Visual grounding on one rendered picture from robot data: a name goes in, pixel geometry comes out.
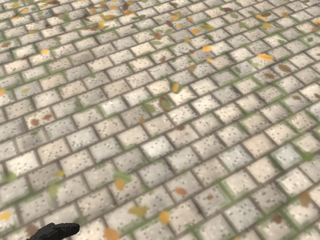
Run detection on left robot hand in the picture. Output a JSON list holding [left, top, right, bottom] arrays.
[[26, 223, 80, 240]]

